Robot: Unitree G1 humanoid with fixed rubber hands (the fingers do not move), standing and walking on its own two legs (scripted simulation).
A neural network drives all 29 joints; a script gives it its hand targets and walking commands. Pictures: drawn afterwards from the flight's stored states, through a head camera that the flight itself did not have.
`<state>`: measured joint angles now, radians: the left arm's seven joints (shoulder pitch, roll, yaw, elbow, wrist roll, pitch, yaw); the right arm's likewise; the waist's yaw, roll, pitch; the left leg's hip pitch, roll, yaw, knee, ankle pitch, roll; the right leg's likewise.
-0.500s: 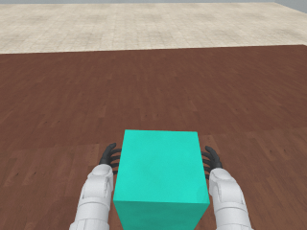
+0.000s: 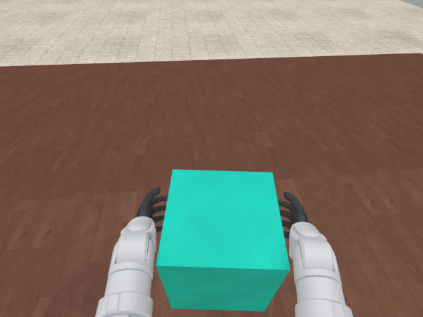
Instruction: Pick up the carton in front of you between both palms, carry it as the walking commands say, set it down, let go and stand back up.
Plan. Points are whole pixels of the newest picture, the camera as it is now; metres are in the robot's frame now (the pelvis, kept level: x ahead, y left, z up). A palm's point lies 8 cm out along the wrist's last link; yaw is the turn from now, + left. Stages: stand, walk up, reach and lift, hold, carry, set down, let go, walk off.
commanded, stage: reach and lift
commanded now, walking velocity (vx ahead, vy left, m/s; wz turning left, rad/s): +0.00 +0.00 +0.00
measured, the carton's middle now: (220, 242) +0.30 +0.00 -0.04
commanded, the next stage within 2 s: hold in 0.42 s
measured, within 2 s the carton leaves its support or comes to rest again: neither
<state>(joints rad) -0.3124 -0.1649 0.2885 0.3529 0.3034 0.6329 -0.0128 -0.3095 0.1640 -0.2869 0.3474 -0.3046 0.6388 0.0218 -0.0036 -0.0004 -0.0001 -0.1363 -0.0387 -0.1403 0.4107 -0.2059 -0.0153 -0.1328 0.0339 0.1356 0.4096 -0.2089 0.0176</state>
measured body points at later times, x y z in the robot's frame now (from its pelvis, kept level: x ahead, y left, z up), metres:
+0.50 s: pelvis +0.01 +0.00 +0.00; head -0.03 +0.00 +0.45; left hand +0.31 +0.15 +0.04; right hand +0.31 -0.15 +0.04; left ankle +0.02 +0.13 -0.74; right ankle +0.01 -0.13 -0.74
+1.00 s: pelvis +0.01 +0.00 -0.01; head -0.03 +0.00 +0.44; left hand +0.32 +0.15 +0.06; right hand +0.32 -0.15 +0.06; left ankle +0.01 +0.14 -0.74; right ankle +0.01 -0.14 -0.74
